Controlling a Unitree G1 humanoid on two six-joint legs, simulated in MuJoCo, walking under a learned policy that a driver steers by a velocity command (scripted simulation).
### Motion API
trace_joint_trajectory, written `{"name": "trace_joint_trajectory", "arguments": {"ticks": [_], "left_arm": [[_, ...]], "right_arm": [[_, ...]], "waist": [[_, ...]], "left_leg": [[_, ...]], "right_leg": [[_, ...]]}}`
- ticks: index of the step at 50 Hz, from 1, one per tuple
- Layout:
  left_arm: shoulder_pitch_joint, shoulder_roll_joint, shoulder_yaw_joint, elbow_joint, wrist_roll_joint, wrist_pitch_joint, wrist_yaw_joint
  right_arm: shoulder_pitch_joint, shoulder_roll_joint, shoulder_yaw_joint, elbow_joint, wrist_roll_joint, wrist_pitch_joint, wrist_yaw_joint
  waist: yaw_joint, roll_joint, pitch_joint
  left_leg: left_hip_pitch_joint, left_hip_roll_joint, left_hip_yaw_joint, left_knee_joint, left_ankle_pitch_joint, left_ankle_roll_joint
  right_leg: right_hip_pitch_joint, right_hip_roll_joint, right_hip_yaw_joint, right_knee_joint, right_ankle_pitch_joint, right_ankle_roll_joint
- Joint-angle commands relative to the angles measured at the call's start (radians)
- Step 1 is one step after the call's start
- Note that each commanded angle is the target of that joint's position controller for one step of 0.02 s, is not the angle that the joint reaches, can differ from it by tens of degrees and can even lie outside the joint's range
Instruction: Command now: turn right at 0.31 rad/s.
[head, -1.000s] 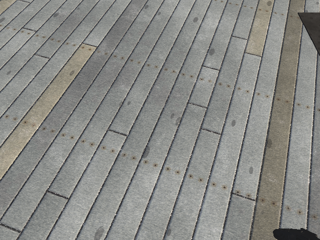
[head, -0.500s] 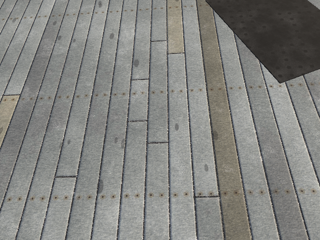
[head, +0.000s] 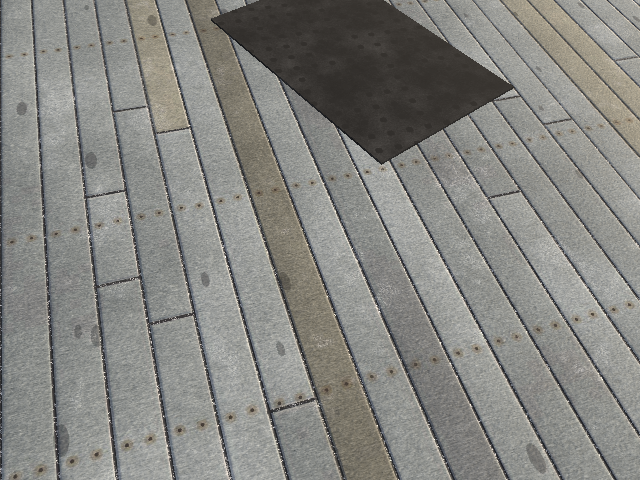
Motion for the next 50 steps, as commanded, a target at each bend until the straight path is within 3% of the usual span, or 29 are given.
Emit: {"name": "trace_joint_trajectory", "arguments": {"ticks": [1, 3, 5, 7, 8, 9, 10, 11, 12, 13, 14, 16, 18, 22, 25, 27, 29, 30, 31, 32, 33, 34, 35, 36, 37, 40, 44, 47, 50], "left_arm": [[-0.042, 0.027, -0.005, -0.087, 0.004, -0.016, 0.0], [-0.054, 0.008, -0.019, -0.092, 0.008, -0.017, -0.005], [-0.039, 0.025, -0.017, -0.081, 0.004, -0.017, -0.008], [0.028, 0.023, -0.014, -0.044, 0.006, -0.018, -0.012], [0.035, 0.039, -0.011, -0.039, 0.011, -0.017, -0.012], [0.047, 0.087, -0.004, -0.046, 0.015, -0.016, -0.004], [0.016, 0.118, -0.006, -0.053, 0.027, -0.012, 0.002], [0.015, 0.063, -0.017, -0.045, 0.03, -0.021, -0.01], [0.039, 0.092, -0.006, -0.033, 0.025, -0.03, -0.017], [0.085, 0.118, 0.001, -0.014, 0.027, -0.039, -0.015], [0.119, 0.127, 0.001, -0.001, 0.029, -0.055, -0.012], [0.125, 0.088, -0.01, 0.01, 0.013, -0.083, -0.003], [0.111, 0.064, -0.015, 0.007, 0.006, -0.097, 0.001], [0.094, 0.089, -0.003, 0.004, 0.002, -0.108, -0.012], [0.116, 0.11, 0.005, 0.02, -0.007, -0.111, -0.027], [0.106, 0.106, 0.002, 0.028, -0.011, -0.109, -0.032], [0.112, 0.06, -0.015, 0.036, 0.001, -0.108, -0.034], [0.105, -0.001, -0.036, 0.028, 0.012, -0.112, -0.036], [0.112, -0.051, -0.051, -0.037, 0.009, -0.131, -0.029], [0.101, 0.037, -0.029, -0.034, -0.016, -0.144, -0.021], [0.083, 0.079, -0.016, -0.033, -0.034, -0.149, -0.024], [0.079, 0.072, -0.017, -0.019, -0.028, -0.149, -0.025], [0.066, 0.058, -0.018, -0.014, -0.011, -0.15, -0.026], [0.065, 0.046, -0.016, -0.01, -0.001, -0.147, -0.029], [0.068, 0.03, -0.019, -0.006, 0.001, -0.143, -0.034], [0.025, 0.007, -0.024, -0.019, 0.01, -0.134, -0.034], [-0.098, -0.039, -0.043, -0.058, 0.006, -0.146, -0.043], [-0.197, -0.051, -0.052, -0.086, -0.002, -0.155, -0.062], [-0.258, -0.042, -0.052, -0.112, -0.007, -0.163, -0.082]], "right_arm": [[-0.023, -0.169, -0.033, -0.058, 0.002, -0.002, -0.007], [-0.033, -0.191, -0.038, -0.057, 0.007, 0.004, 0.0], [-0.016, -0.205, -0.038, -0.045, 0.015, 0.009, 0.007], [-0.027, -0.194, -0.029, -0.036, 0.03, 0.01, 0.011], [0.015, -0.17, -0.019, -0.016, 0.034, 0.004, 0.013], [0.049, -0.129, -0.003, -0.013, 0.006, -0.009, 0.02], [0.085, -0.062, 0.018, -0.019, -0.027, -0.024, 0.03], [0.008, -0.089, 0.016, -0.027, -0.018, -0.024, 0.024], [-0.049, -0.134, 0.004, -0.039, 0.001, -0.025, 0.021], [-0.096, -0.146, -0.002, -0.049, 0.013, -0.027, 0.018], [-0.116, -0.169, -0.013, -0.061, 0.022, -0.027, 0.017], [-0.065, -0.17, -0.025, -0.05, 0.038, -0.041, 0.027], [-0.065, -0.141, -0.021, -0.041, 0.031, -0.065, 0.04], [-0.091, -0.092, 0.002, -0.038, 0.022, -0.084, 0.062], [-0.094, -0.115, 0.006, -0.045, 0.03, -0.081, 0.067], [-0.033, -0.129, 0.003, -0.027, 0.031, -0.083, 0.066], [0.115, -0.156, -0.012, 0.023, 0.037, -0.082, 0.054], [0.225, -0.212, -0.03, 0.043, 0.036, -0.085, 0.043], [0.304, -0.347, -0.057, 0.048, 0.02, -0.084, 0.045], [0.276, -0.277, -0.039, 0.038, 0.01, -0.094, 0.053], [0.211, -0.221, -0.021, 0.022, 0.011, -0.099, 0.053], [0.168, -0.185, -0.012, 0.007, 0.006, -0.102, 0.052], [0.142, -0.164, -0.005, -0.001, 0.002, -0.1, 0.052], [0.127, -0.151, 0.001, -0.008, -0.004, -0.1, 0.049], [0.125, -0.15, 0.001, -0.01, -0.004, -0.1, 0.047], [0.156, -0.158, -0.001, 0.001, 0.006, -0.103, 0.039], [0.201, -0.169, -0.002, 0.019, 0.013, -0.092, 0.026], [0.26, -0.177, -0.003, 0.04, 0.019, -0.082, 0.021], [0.296, -0.182, -0.007, 0.059, 0.024, -0.066, 0.019]], "waist": [[-0.015, 0.207, -0.112], [-0.024, 0.231, -0.121], [-0.028, 0.242, -0.12], [0.013, 0.218, -0.111], [0.016, 0.188, -0.107], [-0.004, 0.075, -0.158], [-0.055, -0.135, -0.191], [0.007, -0.13, -0.18], [0.044, -0.126, -0.117], [0.082, -0.157, -0.057], [0.1, -0.196, 0.007], [0.066, -0.157, 0.039], [0.059, -0.101, 0.026], [0.06, -0.084, -0.014], [0.059, -0.085, -0.004], [0.014, -0.064, -0.007], [-0.055, -0.039, -0.037], [-0.103, 0.076, -0.081], [-0.098, 0.362, -0.147], [-0.097, 0.267, -0.123], [-0.067, 0.221, -0.037], [-0.047, 0.18, -0.017], [-0.034, 0.145, -0.006], [-0.019, 0.14, -0.005], [-0.011, 0.151, -0.008], [-0.017, 0.11, -0.005], [-0.052, 0.109, 0.012], [-0.087, 0.101, 0.04], [-0.085, 0.104, 0.059]], "left_leg": [[0.185, 0.225, -0.17, -0.092, 0.436, 0.22], [0.148, 0.228, -0.149, -0.09, 0.451, 0.217], [0.132, 0.235, -0.157, -0.077, 0.452, 0.215], [0.087, 0.216, -0.142, -0.037, 0.41, 0.181], [0.035, 0.196, -0.13, -0.021, 0.341, 0.129], [-0.046, 0.146, -0.083, 0.05, 0.192, 0.048], [-0.124, 0.049, 0.016, 0.095, -0.113, -0.033], [-0.094, 0.029, 0.022, 0.107, -0.179, -0.055], [-0.154, -0.008, 0.065, 0.186, -0.185, -0.057], [-0.249, -0.012, 0.057, 0.289, -0.239, -0.05], [-0.356, 0.014, 0.008, 0.417, -0.31, -0.036], [-0.469, 0.058, -0.044, 0.519, -0.267, 0.001], [-0.475, 0.071, -0.032, 0.465, -0.174, 0.017], [-0.292, 0.042, 0.019, 0.255, -0.052, 0.003], [-0.182, 0.025, 0.031, 0.168, 0.001, 0.003], [-0.059, 0.014, 0.04, 0.106, 0.064, 0.018], [0.132, -0.004, 0.042, 0.081, 0.025, 0.039], [0.262, 0.113, -0.121, -0.004, -0.061, 0.085], [0.406, 0.352, -0.582, -0.186, -0.351, 0.24], [0.365, 0.389, -0.755, -0.272, -0.545, 0.289], [0.313, 0.368, -0.656, -0.267, -0.524, 0.258], [0.275, 0.317, -0.546, -0.261, -0.416, 0.227], [0.238, 0.281, -0.464, -0.265, -0.3, 0.212], [0.197, 0.246, -0.388, -0.278, -0.204, 0.194], [0.17, 0.226, -0.338, -0.294, -0.13, 0.193], [0.17, 0.2, -0.225, -0.321, 0.09, 0.205], [0.156, 0.161, -0.104, -0.329, 0.244, 0.183], [0.176, 0.175, -0.082, -0.328, 0.249, 0.182], [0.263, 0.22, -0.086, -0.29, 0.306, 0.178]], "right_leg": [[-0.034, -0.041, -0.038, -0.137, 0.002, 0.021], [0.08, -0.065, -0.085, -0.284, -0.002, 0.014], [0.159, -0.059, -0.12, -0.412, 0.04, 0.005], [0.293, -0.044, -0.151, -0.665, 0.234, -0.032], [0.388, -0.056, -0.124, -0.777, 0.345, -0.062], [0.526, -0.172, 0.015, -0.756, 0.561, -0.097], [0.538, -0.304, 0.143, -0.706, 0.614, -0.196], [0.433, -0.314, 0.181, -0.756, 0.272, -0.266], [0.423, -0.287, 0.21, -0.814, -0.019, -0.27], [0.411, -0.308, 0.274, -0.876, -0.178, -0.283], [0.413, -0.351, 0.344, -0.922, -0.211, -0.307], [0.458, -0.36, 0.348, -0.934, -0.169, -0.308], [0.488, -0.332, 0.279, -0.947, -0.072, -0.29], [0.4, -0.276, 0.138, -0.94, 0.087, -0.281], [0.321, -0.293, 0.13, -0.928, 0.072, -0.287], [0.253, -0.291, 0.115, -0.885, 0.057, -0.264], [0.158, -0.247, 0.07, -0.757, 0.069, -0.223], [0.072, -0.162, -0.023, -0.497, 0.109, -0.169], [-0.179, -0.033, -0.138, -0.123, -0.065, -0.098], [-0.279, -0.055, -0.026, 0.057, -0.122, -0.098], [-0.344, -0.11, -0.018, 0.106, -0.032, -0.119], [-0.333, -0.145, -0.035, 0.099, 0.054, -0.128], [-0.321, -0.168, -0.039, 0.062, 0.121, -0.128], [-0.277, -0.189, -0.039, 0.024, 0.177, -0.125], [-0.245, -0.195, -0.049, -0.002, 0.217, -0.115], [-0.262, -0.193, -0.078, -0.105, 0.322, -0.076], [-0.209, -0.171, -0.115, -0.359, 0.49, -0.054], [-0.171, -0.145, -0.139, -0.486, 0.559, -0.062], [-0.18, -0.128, -0.132, -0.555, 0.525, -0.092]]}}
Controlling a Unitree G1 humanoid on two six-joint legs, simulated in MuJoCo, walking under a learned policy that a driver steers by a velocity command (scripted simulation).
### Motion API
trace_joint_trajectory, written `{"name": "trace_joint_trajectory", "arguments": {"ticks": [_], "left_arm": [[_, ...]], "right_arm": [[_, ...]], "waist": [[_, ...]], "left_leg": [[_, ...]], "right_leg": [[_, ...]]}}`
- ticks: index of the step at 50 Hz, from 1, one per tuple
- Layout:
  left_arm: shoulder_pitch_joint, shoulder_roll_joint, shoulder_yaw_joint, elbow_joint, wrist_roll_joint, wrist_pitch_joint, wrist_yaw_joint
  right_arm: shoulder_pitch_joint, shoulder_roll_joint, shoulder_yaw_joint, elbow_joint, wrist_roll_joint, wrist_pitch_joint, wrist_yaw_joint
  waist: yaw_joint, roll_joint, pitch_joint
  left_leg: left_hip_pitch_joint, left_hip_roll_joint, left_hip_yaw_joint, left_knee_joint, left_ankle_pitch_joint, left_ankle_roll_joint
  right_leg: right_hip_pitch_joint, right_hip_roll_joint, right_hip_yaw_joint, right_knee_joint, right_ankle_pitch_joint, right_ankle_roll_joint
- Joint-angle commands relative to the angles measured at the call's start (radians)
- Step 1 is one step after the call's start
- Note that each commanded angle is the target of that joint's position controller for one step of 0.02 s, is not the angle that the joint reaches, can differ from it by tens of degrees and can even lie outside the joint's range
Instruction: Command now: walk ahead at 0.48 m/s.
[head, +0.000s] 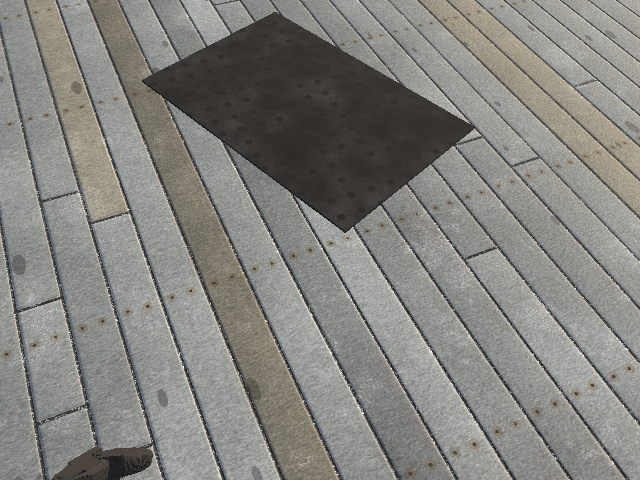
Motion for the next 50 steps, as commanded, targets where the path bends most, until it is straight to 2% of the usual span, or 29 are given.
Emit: {"name": "trace_joint_trajectory", "arguments": {"ticks": [1, 3, 4, 5, 6, 7, 8, 9, 10, 11, 12, 14, 17, 22, 25, 27, 30, 31, 32, 33, 34, 35, 36, 37, 38, 39, 42, 47, 50], "left_arm": [[-0.15, 0.065, 0.011, -0.114, -0.005, -0.026, -0.02], [-0.098, 0.1, 0.024, -0.104, -0.001, -0.026, -0.022], [-0.012, 0.131, 0.04, -0.083, 0.001, -0.024, -0.016], [0.146, 0.171, 0.062, -0.037, 0.001, -0.02, -0.006], [0.326, 0.23, 0.078, -0.002, 0.015, -0.013, 0.01], [0.357, 0.299, 0.089, 0.017, 0.022, -0.014, 0.005], [0.359, 0.183, 0.065, 0.012, 0.016, -0.013, 0.009], [0.285, 0.153, 0.051, 0.014, 0.015, -0.014, 0.015], [0.223, 0.135, 0.045, 0.017, 0.017, -0.016, 0.016], [0.177, 0.108, 0.039, 0.021, 0.022, -0.02, 0.014], [0.149, 0.093, 0.035, 0.025, 0.033, -0.03, 0.013], [0.124, 0.087, 0.04, 0.046, 0.03, -0.047, 0.01], [0.118, 0.109, 0.049, 0.08, 0.032, -0.06, 0.014], [0.148, 0.149, 0.057, 0.109, 0.028, -0.047, 0.033], [0.213, 0.175, 0.065, 0.139, 0.016, -0.026, 0.039], [0.237, 0.188, 0.07, 0.153, 0.006, -0.005, 0.042], [0.213, 0.225, 0.081, 0.146, -0.002, 0.022, 0.053], [0.202, 0.236, 0.083, 0.141, -0.003, 0.032, 0.058], [0.183, 0.234, 0.079, 0.135, -0.008, 0.038, 0.062], [0.195, 0.199, 0.063, 0.119, 0.008, 0.03, 0.065], [0.302, 0.044, 0.015, 0.067, 0.039, 0.002, 0.045], [0.2, 0.125, 0.023, 0.059, 0.006, -0.04, 0.029], [0.099, 0.173, 0.036, 0.026, -0.029, -0.06, 0.02], [0.086, 0.159, 0.03, 0.02, -0.02, -0.071, 0.025], [0.087, 0.161, 0.035, 0.03, 0.007, -0.071, 0.032], [0.109, 0.169, 0.041, 0.035, 0.018, -0.061, 0.033], [0.126, 0.137, 0.037, 0.032, 0.034, -0.029, 0.034], [-0.057, 0.083, 0.013, -0.017, 0.031, -0.025, 0.029], [-0.13, 0.098, 0.016, -0.041, 0.015, -0.035, 0.018]], "right_arm": [[0.039, -0.184, -0.046, -0.025, 0.008, 0.006, -0.009], [0.026, -0.206, -0.055, -0.028, 0.006, 0.014, -0.014], [0.016, -0.219, -0.059, -0.03, 0.004, 0.02, -0.016], [0.001, -0.21, -0.054, -0.038, 0.0, 0.028, -0.019], [0.013, -0.164, -0.035, -0.065, -0.02, 0.025, -0.021], [0.17, -0.006, 0.011, -0.079, -0.015, 0.004, -0.008], [0.08, -0.136, -0.019, -0.064, 0.017, -0.016, -0.002], [-0.035, -0.186, -0.038, -0.107, 0.045, -0.025, 0.0], [-0.085, -0.172, -0.036, -0.119, 0.041, -0.028, -0.005], [-0.104, -0.158, -0.04, -0.12, 0.025, -0.023, -0.007], [-0.067, -0.141, -0.043, -0.111, 0.021, -0.008, -0.008], [-0.028, -0.097, -0.038, -0.098, 0.022, 0.02, -0.01], [-0.09, -0.084, -0.041, -0.129, 0.014, 0.041, -0.016], [-0.245, -0.054, -0.028, -0.183, 0.008, 0.019, 0.016], [-0.346, -0.044, -0.022, -0.237, 0.009, 0.017, 0.035], [-0.386, -0.051, -0.024, -0.272, 0.009, 0.018, 0.048], [-0.34, -0.091, -0.046, -0.298, 0.01, 0.027, 0.058], [-0.256, -0.122, -0.064, -0.286, 0.011, 0.031, 0.057], [-0.108, -0.169, -0.093, -0.254, 0.014, 0.034, 0.047], [0.051, -0.246, -0.127, -0.22, 0.014, 0.047, 0.026], [0.013, -0.346, -0.14, -0.227, 0.019, 0.04, 0.021], [0.042, -0.258, -0.114, -0.26, 0.01, 0.024, 0.026], [0.005, -0.206, -0.099, -0.253, 0.001, 0.012, 0.029], [-0.055, -0.184, -0.092, -0.258, 0.004, 0.005, 0.028], [-0.12, -0.155, -0.083, -0.27, 0.004, 0.004, 0.026], [-0.155, -0.135, -0.074, -0.288, -0.009, 0.003, 0.021], [-0.16, -0.154, -0.079, -0.289, -0.003, -0.001, 0.008], [-0.097, -0.187, -0.09, -0.263, 0.008, 0.012, -0.019], [-0.045, -0.191, -0.093, -0.241, 0.012, 0.02, -0.021]], "waist": [[0.013, 0.11, 0.082], [0.062, 0.135, 0.029], [0.115, 0.152, -0.039], [0.2, 0.142, -0.143], [0.261, 0.059, -0.296], [0.165, -0.225, -0.459], [0.228, -0.129, -0.427], [0.218, -0.089, -0.235], [0.184, -0.009, -0.148], [0.152, 0.005, -0.084], [0.113, -0.023, -0.067], [0.083, -0.03, -0.044], [0.077, -0.011, 0.016], [0.135, 0.015, 0.045], [0.178, 0.031, 0.071], [0.183, 0.025, 0.075], [0.124, -0.025, 0.004], [0.072, -0.039, -0.052], [-0.015, -0.027, -0.129], [-0.082, 0.06, -0.222], [0.056, 0.319, -0.303], [-0.02, 0.193, -0.415], [-0.033, 0.142, -0.268], [0.016, 0.058, -0.174], [0.058, 0.03, -0.114], [0.091, 0.054, -0.098], [0.119, 0.059, -0.071], [0.054, 0.107, -0.029], [0.023, 0.128, -0.026]], "left_leg": [[-0.003, 0.299, -0.118, -0.01, 0.412, 0.134], [0.047, 0.308, -0.109, 0.084, 0.666, 0.115], [0.055, 0.295, -0.093, 0.197, 0.852, 0.104], [-0.003, 0.252, -0.056, 0.386, 0.927, 0.076], [-0.25, 0.206, -0.053, 0.685, 0.638, 0.049], [-0.651, 0.002, -0.078, 1.046, -0.208, -0.011], [-0.755, 0.029, -0.203, 1.15, -0.278, -0.003], [-0.815, 0.077, -0.179, 1.156, -0.197, 0.004], [-0.785, 0.127, -0.153, 1.109, -0.106, 0.0], [-0.752, 0.154, -0.15, 1.053, -0.051, -0.009], [-0.685, 0.181, -0.159, 1.029, -0.005, -0.015], [-0.635, 0.195, -0.154, 0.997, 0.013, -0.033], [-0.714, 0.199, -0.167, 0.907, 0.112, -0.053], [-0.705, 0.174, -0.084, 0.59, 0.377, -0.045], [-0.76, 0.163, -0.047, 0.49, 0.368, -0.024], [-0.795, 0.15, -0.023, 0.455, 0.301, -0.003], [-0.674, 0.069, 0.053, 0.446, 0.149, 0.05], [-0.563, 0.029, 0.075, 0.449, 0.106, 0.075], [-0.35, -0.012, 0.078, 0.391, 0.145, 0.111], [-0.043, 0.07, -0.089, 0.363, 0.162, 0.165], [0.295, 0.325, -0.66, 0.285, 0.004, 0.36], [0.353, 0.383, -0.873, 0.143, -0.1, 0.388], [0.257, 0.357, -0.723, 0.114, -0.03, 0.331], [0.109, 0.315, -0.603, 0.116, 0.074, 0.295], [-0.026, 0.276, -0.508, 0.107, 0.197, 0.273], [-0.115, 0.253, -0.457, 0.088, 0.29, 0.267], [-0.246, 0.218, -0.371, 0.05, 0.426, 0.27], [-0.338, 0.124, -0.266, 0.063, 0.326, 0.191], [-0.316, 0.144, -0.323, 0.093, 0.233, 0.168]], "right_leg": [[-0.021, 0.027, -0.012, -0.065, -0.029, -0.033], [0.079, 0.063, -0.032, -0.077, -0.108, -0.067], [0.202, 0.095, -0.057, -0.076, -0.137, -0.092], [0.426, 0.109, -0.075, -0.099, -0.103, -0.125], [0.784, -0.068, 0.116, -0.034, -0.093, -0.185], [1.126, -0.33, 0.631, -0.127, -0.333, -0.353], [1.067, -0.323, 0.715, -0.244, -0.468, -0.323], [0.916, -0.292, 0.535, -0.274, -0.42, -0.27], [0.766, -0.253, 0.409, -0.304, -0.314, -0.243], [0.651, -0.212, 0.313, -0.337, -0.231, -0.227], [0.571, -0.188, 0.24, -0.378, -0.199, -0.217], [0.486, -0.175, 0.151, -0.433, -0.134, -0.227], [0.456, -0.163, 0.031, -0.471, -0.052, -0.216], [0.509, -0.124, -0.13, -0.483, 0.003, -0.177], [0.634, -0.166, -0.156, -0.453, 0.044, -0.172], [0.726, -0.194, -0.17, -0.405, 0.119, -0.161], [0.792, -0.203, -0.207, -0.233, 0.537, -0.127], [0.784, -0.195, -0.218, -0.101, 0.663, -0.116], [0.706, -0.164, -0.24, 0.099, 0.653, -0.087], [0.473, -0.122, -0.241, 0.393, 0.37, -0.044], [0.001, 0.096, -0.148, 0.745, -0.614, 0.02], [-0.116, 0.111, 0.082, 0.846, -0.673, 0.003], [-0.188, 0.061, 0.094, 0.819, -0.575, -0.021], [-0.158, 0.018, 0.088, 0.727, -0.488, -0.031], [-0.098, -0.012, 0.083, 0.637, -0.445, -0.022], [-0.025, -0.031, 0.09, 0.596, -0.411, -0.013], [0.032, -0.03, 0.061, 0.475, -0.361, 0.037], [0.101, 0.038, 0.034, 0.093, -0.04, 0.074], [0.151, 0.072, 0.045, -0.019, 0.025, 0.065]]}}
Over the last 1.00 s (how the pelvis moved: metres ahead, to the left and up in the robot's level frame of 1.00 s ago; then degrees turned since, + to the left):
0.26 0.01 0.00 -2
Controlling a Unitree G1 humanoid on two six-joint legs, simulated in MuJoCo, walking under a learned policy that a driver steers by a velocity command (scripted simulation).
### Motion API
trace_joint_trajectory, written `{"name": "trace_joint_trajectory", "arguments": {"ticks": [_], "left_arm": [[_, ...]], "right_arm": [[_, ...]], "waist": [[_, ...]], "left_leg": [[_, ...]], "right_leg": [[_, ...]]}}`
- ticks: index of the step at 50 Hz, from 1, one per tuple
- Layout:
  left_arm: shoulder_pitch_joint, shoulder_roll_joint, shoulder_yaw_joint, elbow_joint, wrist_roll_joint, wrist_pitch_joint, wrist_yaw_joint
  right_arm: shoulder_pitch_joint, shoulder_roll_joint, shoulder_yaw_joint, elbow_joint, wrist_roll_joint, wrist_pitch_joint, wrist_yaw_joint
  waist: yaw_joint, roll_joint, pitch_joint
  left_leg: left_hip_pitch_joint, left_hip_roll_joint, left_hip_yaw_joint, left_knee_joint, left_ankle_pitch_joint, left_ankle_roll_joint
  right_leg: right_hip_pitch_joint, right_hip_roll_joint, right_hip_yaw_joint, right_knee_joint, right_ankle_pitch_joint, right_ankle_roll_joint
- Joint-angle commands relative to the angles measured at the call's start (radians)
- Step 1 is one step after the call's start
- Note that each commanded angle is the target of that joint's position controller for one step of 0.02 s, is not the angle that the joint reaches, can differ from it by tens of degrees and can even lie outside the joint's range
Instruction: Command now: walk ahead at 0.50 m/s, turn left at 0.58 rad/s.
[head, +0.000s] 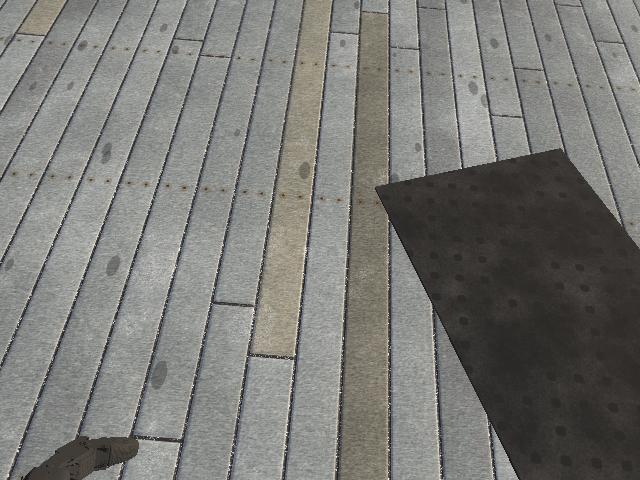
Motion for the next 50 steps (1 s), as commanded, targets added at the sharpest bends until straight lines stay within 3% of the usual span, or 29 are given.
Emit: {"name": "trace_joint_trajectory", "arguments": {"ticks": [1, 4, 5, 6, 7, 8, 9, 10, 11, 12, 14, 17, 20, 24, 27, 29, 30, 31, 32, 33, 34, 35, 36, 37, 39, 42, 45, 48, 50], "left_arm": [[-0.098, 0.081, 0.019, -0.087, -0.012, -0.022, -0.01], [-0.062, 0.119, 0.038, -0.083, -0.015, -0.036, -0.016], [-0.005, 0.129, 0.047, -0.069, -0.016, -0.041, -0.014], [0.09, 0.154, 0.063, -0.048, -0.008, -0.047, -0.008], [0.234, 0.204, 0.077, -0.037, 0.009, -0.049, 0.001], [0.323, 0.28, 0.096, -0.001, 0.019, -0.034, -0.002], [0.309, 0.19, 0.078, -0.009, -0.007, -0.029, -0.009], [0.267, 0.127, 0.061, -0.021, -0.01, -0.022, -0.004], [0.219, 0.109, 0.052, -0.026, -0.001, -0.014, -0.001], [0.192, 0.089, 0.045, -0.017, 0.003, -0.01, 0.001], [0.178, 0.077, 0.041, -0.003, 0.008, -0.014, 0.005], [0.178, 0.101, 0.051, 0.024, -0.001, -0.023, 0.007], [0.145, 0.141, 0.062, 0.038, -0.002, -0.009, 0.016], [0.159, 0.163, 0.064, 0.062, -0.017, 0.018, 0.029], [0.157, 0.197, 0.076, 0.068, -0.042, 0.032, 0.033], [0.134, 0.203, 0.081, 0.06, -0.059, 0.041, 0.037], [0.152, 0.171, 0.07, 0.058, -0.051, 0.042, 0.035], [0.215, 0.081, 0.04, 0.032, 0.012, 0.043, 0.027], [0.295, 0.076, 0.02, 0.007, 0.02, 0.039, 0.013], [0.221, 0.17, 0.042, 0.024, -0.003, 0.041, 0.006], [0.158, 0.17, 0.041, 0.0, -0.02, 0.046, 0.007], [0.149, 0.148, 0.038, 0.011, -0.009, 0.055, 0.019], [0.142, 0.155, 0.041, 0.01, 0.001, 0.066, 0.03], [0.152, 0.154, 0.042, 0.012, 0.0, 0.076, 0.031], [0.193, 0.127, 0.035, 0.033, 0.001, 0.085, 0.034], [0.194, 0.087, 0.019, 0.046, 0.0, 0.096, 0.041], [0.16, 0.062, 0.008, 0.045, -0.005, 0.104, 0.036], [0.153, 0.071, 0.01, 0.042, -0.004, 0.098, 0.025], [0.133, 0.111, 0.016, 0.019, 0.013, 0.093, 0.021]], "right_arm": [[0.033, -0.17, -0.05, -0.043, 0.008, -0.004, -0.01], [0.026, -0.162, -0.051, -0.04, 0.007, 0.004, -0.016], [0.01, -0.154, -0.05, -0.045, 0.005, 0.008, -0.016], [0.001, -0.123, -0.038, -0.053, 0.002, 0.008, -0.013], [0.004, -0.064, -0.015, -0.073, -0.013, 0.005, -0.009], [0.146, -0.004, 0.004, -0.101, 0.016, -0.003, -0.009], [0.148, -0.108, -0.011, -0.075, 0.027, -0.003, -0.013], [0.04, -0.167, -0.028, -0.082, 0.02, 0.003, -0.013], [-0.017, -0.165, -0.03, -0.093, 0.008, 0.007, -0.015], [-0.056, -0.152, -0.032, -0.107, -0.003, 0.007, -0.011], [-0.045, -0.113, -0.029, -0.114, 0.01, 0.014, 0.0], [-0.088, -0.071, -0.019, -0.138, 0.007, 0.027, 0.004], [-0.118, -0.055, -0.012, -0.152, -0.007, 0.026, 0.01], [-0.21, -0.042, -0.009, -0.17, -0.005, 0.023, 0.04], [-0.217, -0.084, -0.03, -0.193, -0.009, 0.031, 0.059], [-0.097, -0.137, -0.06, -0.169, -0.015, 0.035, 0.058], [0.011, -0.181, -0.083, -0.14, -0.016, 0.036, 0.043], [0.043, -0.266, -0.096, -0.15, -0.014, 0.041, 0.016], [-0.031, -0.318, -0.088, -0.206, -0.04, 0.03, 0.019], [-0.049, -0.23, -0.071, -0.221, -0.03, 0.027, 0.03], [-0.094, -0.199, -0.058, -0.214, -0.02, 0.022, 0.032], [-0.123, -0.178, -0.053, -0.203, -0.007, 0.025, 0.028], [-0.155, -0.164, -0.048, -0.204, -0.003, 0.031, 0.022], [-0.178, -0.171, -0.048, -0.209, -0.016, 0.037, 0.017], [-0.201, -0.168, -0.048, -0.208, -0.032, 0.038, 0.008], [-0.204, -0.134, -0.033, -0.182, -0.033, 0.036, -0.006], [-0.208, -0.077, -0.007, -0.142, -0.05, 0.037, -0.002], [-0.219, -0.079, 0.002, -0.104, -0.055, 0.034, 0.01], [-0.17, -0.078, 0.004, -0.076, -0.048, 0.032, 0.005]], "waist": [[-0.007, 0.126, -0.042], [0.025, 0.162, -0.047], [0.059, 0.175, -0.061], [0.108, 0.166, -0.121], [0.168, 0.073, -0.261], [0.107, -0.267, -0.383], [0.125, -0.2, -0.328], [0.153, -0.107, -0.199], [0.14, -0.042, -0.127], [0.126, -0.034, -0.07], [0.095, -0.08, -0.045], [0.088, -0.056, -0.012], [0.078, -0.044, -0.025], [0.114, -0.051, -0.045], [0.092, -0.064, -0.065], [0.017, -0.05, -0.122], [-0.034, 0.006, -0.177], [0.004, 0.244, -0.257], [0.071, 0.343, -0.428], [0.0, 0.155, -0.45], [0.018, 0.129, -0.331], [0.048, 0.053, -0.243], [0.069, 0.067, -0.195], [0.093, 0.098, -0.177], [0.11, 0.124, -0.198], [0.096, 0.128, -0.236], [0.071, 0.166, -0.212], [0.079, 0.168, -0.134], [0.073, 0.12, -0.082]], "left_leg": [[-0.07, 0.216, -0.187, -0.057, 0.163, 0.125], [0.008, 0.252, -0.277, 0.03, 0.163, 0.105], [0.006, 0.243, -0.285, 0.074, 0.192, 0.091], [-0.02, 0.194, -0.256, 0.182, 0.239, 0.061], [-0.131, 0.133, -0.181, 0.448, 0.123, 0.024], [-0.495, -0.005, -0.052, 0.774, -0.335, -0.047], [-0.63, 0.074, -0.071, 0.918, -0.34, -0.061], [-0.665, 0.109, -0.053, 0.956, -0.246, -0.068], [-0.637, 0.143, -0.019, 0.942, -0.174, -0.073], [-0.619, 0.17, -0.016, 0.898, -0.126, -0.076], [-0.55, 0.209, 0.002, 0.845, -0.083, -0.075], [-0.574, 0.221, 0.027, 0.747, -0.053, -0.091], [-0.535, 0.211, 0.074, 0.579, 0.071, -0.11], [-0.413, 0.169, 0.146, 0.345, 0.257, -0.091], [-0.357, 0.139, 0.167, 0.263, 0.175, -0.045], [-0.2, 0.083, 0.197, 0.173, 0.169, 0.005], [-0.028, 0.06, 0.185, 0.098, 0.301, 0.043], [0.233, 0.284, -0.11, 0.153, 0.758, 0.131], [0.412, 0.523, -0.578, 0.094, 0.737, 0.374], [0.354, 0.464, -0.487, 0.045, 0.583, 0.327], [0.244, 0.414, -0.369, 0.033, 0.498, 0.271], [0.125, 0.356, -0.295, 0.018, 0.416, 0.216], [0.015, 0.326, -0.256, 0.0, 0.381, 0.191], [-0.08, 0.297, -0.232, -0.02, 0.376, 0.183], [-0.133, 0.282, -0.184, -0.021, 0.44, 0.187], [-0.152, 0.272, -0.12, -0.008, 0.413, 0.173], [-0.215, 0.261, -0.091, -0.04, 0.146, 0.146], [-0.261, 0.257, -0.089, -0.029, -0.093, 0.109], [-0.245, 0.216, -0.075, 0.029, -0.144, 0.032]], "right_leg": [[0.153, 0.067, -0.038, -0.104, 0.067, -0.007], [0.195, 0.069, -0.019, -0.146, -0.051, -0.047], [0.268, 0.073, -0.034, -0.174, -0.069, -0.068], [0.421, 0.054, -0.035, -0.199, -0.064, -0.099], [0.674, -0.105, 0.113, -0.178, -0.123, -0.163], [0.996, -0.326, 0.58, -0.267, -0.352, -0.328], [0.975, -0.349, 0.692, -0.324, -0.582, -0.323], [0.86, -0.306, 0.532, -0.338, -0.564, -0.277], [0.741, -0.264, 0.396, -0.348, -0.429, -0.25], [0.648, -0.228, 0.301, -0.367, -0.312, -0.245], [0.553, -0.187, 0.173, -0.417, -0.209, -0.239], [0.526, -0.189, 0.051, -0.456, -0.019, -0.262], [0.533, -0.172, -0.104, -0.42, 0.319, -0.254], [0.555, -0.144, -0.227, -0.375, 0.359, -0.211], [0.624, -0.177, -0.236, -0.276, 0.441, -0.19], [0.621, -0.158, -0.262, -0.073, 0.524, -0.158], [0.543, -0.103, -0.287, 0.124, 0.416, -0.115], [0.267, -0.017, -0.29, 0.443, -0.271, -0.053], [0.004, 0.144, -0.129, 0.748, -0.761, -0.011], [-0.019, 0.081, 0.001, 0.775, -0.659, -0.021], [-0.04, 0.057, -0.012, 0.732, -0.576, -0.032], [-0.033, 0.023, -0.017, 0.652, -0.517, -0.027], [0.009, 0.006, -0.015, 0.576, -0.481, -0.022], [0.079, 0.015, -0.026, 0.544, -0.453, -0.018], [0.14, 0.031, -0.049, 0.471, -0.427, 0.0], [0.21, 0.012, -0.059, 0.336, -0.368, 0.019], [0.324, -0.006, -0.064, 0.19, -0.291, 0.012], [0.417, 0.021, -0.1, 0.007, -0.244, -0.021], [0.422, 0.005, -0.063, -0.131, -0.135, -0.065]]}}
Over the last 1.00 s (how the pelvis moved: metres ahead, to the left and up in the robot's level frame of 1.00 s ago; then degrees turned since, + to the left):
0.57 0.07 0.01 27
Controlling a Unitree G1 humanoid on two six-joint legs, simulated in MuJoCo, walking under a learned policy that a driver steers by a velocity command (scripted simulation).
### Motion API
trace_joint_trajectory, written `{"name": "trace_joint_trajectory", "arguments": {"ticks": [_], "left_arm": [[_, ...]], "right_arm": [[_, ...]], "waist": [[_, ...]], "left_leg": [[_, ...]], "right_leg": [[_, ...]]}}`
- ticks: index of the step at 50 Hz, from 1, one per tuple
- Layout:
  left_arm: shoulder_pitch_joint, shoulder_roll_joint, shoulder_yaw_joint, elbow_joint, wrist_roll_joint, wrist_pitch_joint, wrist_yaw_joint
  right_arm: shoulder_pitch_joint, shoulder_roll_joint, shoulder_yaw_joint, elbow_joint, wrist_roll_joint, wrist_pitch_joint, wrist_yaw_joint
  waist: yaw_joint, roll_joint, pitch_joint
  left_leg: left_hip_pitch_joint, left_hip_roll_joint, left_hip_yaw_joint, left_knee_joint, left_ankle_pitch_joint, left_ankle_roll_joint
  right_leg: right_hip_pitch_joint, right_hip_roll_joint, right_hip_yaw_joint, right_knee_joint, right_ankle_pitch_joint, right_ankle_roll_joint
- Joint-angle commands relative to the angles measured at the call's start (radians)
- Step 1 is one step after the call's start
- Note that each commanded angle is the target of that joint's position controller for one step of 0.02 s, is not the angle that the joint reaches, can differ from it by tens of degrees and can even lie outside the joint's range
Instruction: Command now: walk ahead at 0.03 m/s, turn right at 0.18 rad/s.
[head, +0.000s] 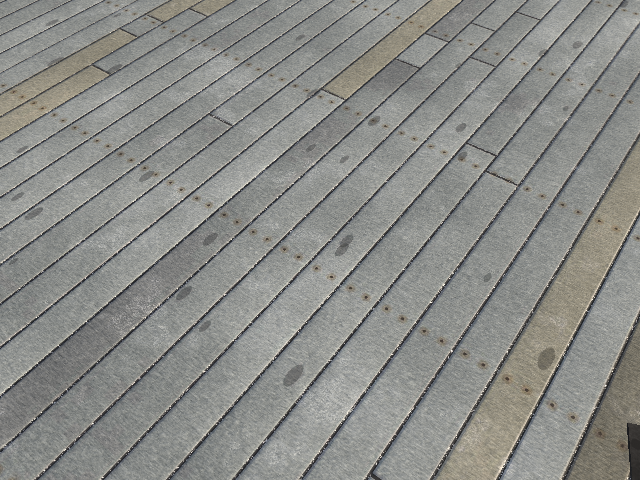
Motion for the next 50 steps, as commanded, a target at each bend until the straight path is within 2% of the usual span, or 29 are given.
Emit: {"name": "trace_joint_trajectory", "arguments": {"ticks": [1, 2, 3, 4, 7, 10, 12, 13, 14, 15, 16, 17, 19, 21, 23, 25, 26, 27, 28, 29, 30, 31, 32, 34, 39, 43, 47, 49, 50], "left_arm": [[-0.05, 0.193, 0.039, -0.103, 0.016, -0.019, 0.0], [-0.069, 0.223, 0.053, -0.091, -0.001, -0.016, 0.0], [-0.074, 0.191, 0.051, -0.1, 0.0, -0.016, -0.003], [-0.066, 0.169, 0.046, -0.098, 0.003, -0.019, -0.003], [-0.047, 0.178, 0.057, -0.112, -0.011, -0.023, 0.003], [-0.029, 0.163, 0.06, -0.136, -0.02, -0.013, 0.011], [-0.031, 0.139, 0.059, -0.16, -0.024, -0.006, 0.012], [-0.022, 0.12, 0.055, -0.169, -0.024, -0.002, 0.011], [-0.007, 0.112, 0.057, -0.176, -0.02, 0.001, 0.007], [-0.027, 0.139, 0.068, -0.184, -0.017, 0.006, 0.002], [-0.03, 0.152, 0.08, -0.185, -0.023, 0.013, -0.002], [-0.021, 0.131, 0.077, -0.182, -0.029, 0.022, -0.004], [-0.038, 0.091, 0.062, -0.187, -0.029, 0.032, -0.008], [-0.047, 0.077, 0.055, -0.203, -0.032, 0.032, -0.024], [-0.031, 0.098, 0.065, -0.212, -0.034, 0.034, -0.037], [0.04, 0.108, 0.079, -0.193, -0.028, 0.04, -0.039], [0.063, 0.155, 0.096, -0.193, -0.02, 0.04, -0.028], [0.081, 0.296, 0.124, -0.227, -0.01, 0.033, -0.007], [0.088, 0.298, 0.115, -0.253, 0.03, 0.008, -0.02], [0.063, 0.269, 0.107, -0.247, 0.035, -0.012, -0.027], [0.018, 0.241, 0.101, -0.241, 0.014, -0.022, -0.021], [-0.023, 0.205, 0.091, -0.245, -0.007, -0.019, -0.01], [-0.054, 0.19, 0.082, -0.25, -0.018, -0.013, -0.002], [-0.048, 0.178, 0.076, -0.254, -0.011, -0.007, 0.01], [-0.013, 0.193, 0.086, -0.249, -0.018, 0.002, 0.028], [-0.022, 0.205, 0.093, -0.258, -0.015, 0.013, 0.022], [-0.038, 0.205, 0.096, -0.267, -0.021, 0.022, 0.013], [-0.066, 0.196, 0.093, -0.272, -0.03, 0.028, 0.014], [-0.073, 0.183, 0.088, -0.275, -0.035, 0.031, 0.018]], "right_arm": [[0.071, -0.138, -0.035, -0.025, -0.007, -0.016, -0.011], [0.086, -0.122, -0.036, -0.029, -0.008, -0.017, -0.017], [0.028, -0.13, -0.04, -0.035, -0.004, -0.014, -0.027], [-0.009, -0.133, -0.047, -0.046, 0.006, -0.008, -0.033], [0.001, -0.116, -0.055, -0.05, 0.009, 0.006, -0.036], [0.013, -0.114, -0.068, -0.049, 0.014, 0.0, -0.028], [0.045, -0.139, -0.082, -0.043, 0.014, 0.002, -0.028], [0.074, -0.163, -0.089, -0.037, 0.012, 0.003, -0.029], [0.062, -0.175, -0.09, -0.041, 0.011, -0.001, -0.034], [0.071, -0.165, -0.084, -0.049, 0.008, -0.009, -0.04], [0.06, -0.163, -0.08, -0.054, 0.007, -0.016, -0.046], [0.017, -0.17, -0.082, -0.057, 0.016, -0.019, -0.048], [-0.025, -0.198, -0.091, -0.05, 0.023, -0.015, -0.05], [-0.03, -0.208, -0.097, -0.045, 0.024, 0.0, -0.048], [-0.012, -0.217, -0.1, -0.034, 0.036, 0.007, -0.045], [-0.001, -0.204, -0.097, -0.019, 0.06, 0.009, -0.039], [0.056, -0.164, -0.089, 0.006, 0.052, 0.007, -0.032], [0.05, -0.095, -0.063, -0.037, -0.009, 0.009, -0.027], [-0.061, -0.139, -0.072, -0.072, 0.002, 0.003, -0.036], [-0.088, -0.169, -0.081, -0.069, 0.027, 0.005, -0.043], [-0.075, -0.175, -0.085, -0.056, 0.03, 0.008, -0.05], [-0.06, -0.177, -0.089, -0.034, 0.02, 0.01, -0.06], [-0.042, -0.179, -0.092, -0.027, 0.014, 0.012, -0.063], [-0.021, -0.157, -0.087, -0.016, 0.021, 0.008, -0.055], [-0.078, -0.124, -0.069, -0.019, 0.028, 0.0, -0.047], [-0.092, -0.132, -0.069, -0.017, 0.035, -0.011, -0.033], [-0.077, -0.143, -0.073, -0.015, 0.042, -0.031, -0.016], [-0.028, -0.144, -0.076, 0.001, 0.043, -0.04, -0.006], [0.005, -0.147, -0.078, 0.015, 0.038, -0.044, -0.003]], "waist": [[-0.06, -0.001, -0.039], [-0.088, -0.147, -0.027], [-0.056, -0.17, -0.006], [-0.043, -0.177, 0.001], [-0.031, -0.176, -0.029], [-0.02, -0.079, -0.066], [-0.02, 0.049, -0.078], [-0.021, 0.144, -0.089], [-0.012, 0.241, -0.102], [-0.034, 0.232, -0.107], [-0.028, 0.16, -0.101], [-0.005, 0.122, -0.085], [-0.008, 0.145, -0.067], [-0.019, 0.181, -0.093], [-0.018, 0.193, -0.122], [0.016, 0.165, -0.135], [0.01, 0.047, -0.112], [-0.018, -0.294, -0.096], [0.061, -0.229, -0.165], [0.055, -0.128, -0.135], [0.02, -0.093, -0.097], [0.001, -0.06, -0.093], [-0.018, -0.072, -0.092], [-0.028, -0.081, -0.125], [0.002, -0.091, -0.12], [0.012, -0.12, -0.096], [0.012, -0.135, -0.107], [-0.019, -0.131, -0.123], [-0.037, -0.119, -0.13]], "left_leg": [[-0.012, 0.132, -0.115, -0.049, -0.226, 0.022], [0.028, 0.053, 0.005, 0.0, -0.172, -0.025], [0.086, 0.046, 0.03, 0.046, -0.11, -0.042], [0.1, 0.05, 0.026, 0.057, -0.085, -0.036], [0.111, 0.06, 0.018, 0.051, -0.065, -0.015], [0.169, 0.1, 0.009, 0.013, -0.025, 0.007], [0.221, 0.19, -0.07, -0.07, 0.008, 0.053], [0.258, 0.299, -0.18, -0.137, 0.071, 0.116], [0.273, 0.43, -0.287, -0.175, 0.191, 0.196], [0.278, 0.512, -0.34, -0.19, 0.323, 0.261], [0.27, 0.523, -0.316, -0.187, 0.386, 0.275], [0.256, 0.484, -0.237, -0.185, 0.361, 0.238], [0.217, 0.405, -0.092, -0.182, 0.352, 0.178], [0.19, 0.366, 0.006, -0.16, 0.378, 0.157], [0.219, 0.381, 0.031, -0.12, 0.364, 0.145], [0.17, 0.364, 0.085, -0.021, 0.241, 0.08], [0.054, 0.312, 0.157, 0.12, 0.074, 0.003], [-0.279, 0.175, 0.216, 0.467, -0.46, -0.114], [-0.345, 0.098, 0.02, 0.65, -0.546, -0.125], [-0.36, 0.112, -0.025, 0.707, -0.473, -0.113], [-0.37, 0.127, -0.037, 0.685, -0.374, -0.101], [-0.369, 0.138, -0.047, 0.658, -0.301, -0.104], [-0.328, 0.131, -0.045, 0.647, -0.25, -0.112], [-0.278, 0.104, -0.041, 0.64, -0.189, -0.122], [-0.247, 0.081, -0.063, 0.386, -0.144, -0.137], [-0.15, 0.059, -0.07, 0.251, -0.175, -0.131], [-0.065, 0.041, -0.072, 0.121, -0.194, -0.111], [0.025, 0.044, -0.057, -0.03, -0.114, -0.09], [0.118, 0.062, -0.045, -0.151, 0.014, -0.073]], "right_leg": [[0.107, -0.087, 0.114, -0.162, 0.276, -0.08], [0.026, -0.115, 0.186, -0.214, 0.162, -0.143], [-0.051, -0.129, 0.251, -0.273, 0.049, -0.163], [-0.06, -0.127, 0.276, -0.286, 0.028, -0.158], [-0.019, -0.107, 0.289, -0.243, 0.086, -0.153], [-0.047, -0.05, 0.254, -0.161, 0.098, -0.127], [-0.118, 0.023, 0.165, -0.034, 0.053, -0.081], [-0.17, 0.07, 0.091, 0.082, -0.009, -0.047], [-0.207, 0.084, 0.016, 0.23, -0.193, -0.023], [-0.256, 0.052, 0.018, 0.425, -0.358, -0.005], [-0.28, 0.035, 0.036, 0.546, -0.38, 0.005], [-0.283, 0.006, 0.045, 0.525, -0.339, 0.009], [-0.22, -0.01, -0.003, 0.397, -0.247, 0.017], [-0.1, 0.013, -0.061, 0.258, -0.198, 0.013], [-0.027, 0.037, -0.099, 0.117, -0.129, -0.003], [0.121, 0.086, -0.136, -0.096, 0.032, -0.047], [0.23, 0.058, -0.041, -0.197, 0.193, -0.089], [0.384, -0.241, 0.397, -0.233, 0.603, -0.231], [0.306, -0.345, 0.529, -0.261, 0.651, -0.412], [0.278, -0.294, 0.446, -0.275, 0.557, -0.394], [0.258, -0.232, 0.373, -0.27, 0.466, -0.331], [0.254, -0.191, 0.336, -0.261, 0.411, -0.283], [0.216, -0.164, 0.304, -0.262, 0.433, -0.268], [0.212, -0.138, 0.287, -0.261, 0.46, -0.265], [0.25, -0.113, 0.333, -0.259, 0.308, -0.258], [0.183, -0.098, 0.405, -0.26, 0.212, -0.265], [0.197, -0.084, 0.486, -0.226, 0.293, -0.262], [0.201, -0.062, 0.488, -0.184, 0.336, -0.236], [0.167, -0.034, 0.465, -0.157, 0.3, -0.203]]}}
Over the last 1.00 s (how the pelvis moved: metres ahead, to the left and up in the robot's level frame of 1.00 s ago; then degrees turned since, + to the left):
0.39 0.02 -0.02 28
